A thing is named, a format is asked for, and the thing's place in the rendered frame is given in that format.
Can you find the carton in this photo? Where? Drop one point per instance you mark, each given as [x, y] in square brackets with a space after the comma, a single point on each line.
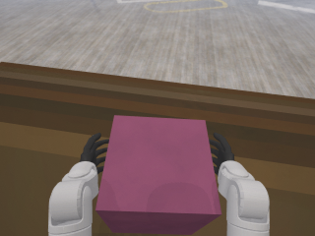
[158, 177]

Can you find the right robot hand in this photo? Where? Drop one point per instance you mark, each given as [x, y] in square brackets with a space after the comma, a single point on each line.
[223, 151]

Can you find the robot right forearm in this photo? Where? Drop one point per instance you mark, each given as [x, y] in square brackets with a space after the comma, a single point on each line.
[247, 201]

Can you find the robot left forearm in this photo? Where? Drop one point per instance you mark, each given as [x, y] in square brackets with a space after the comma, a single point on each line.
[70, 208]

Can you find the left robot hand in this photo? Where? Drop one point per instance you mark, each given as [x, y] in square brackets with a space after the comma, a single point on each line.
[90, 151]

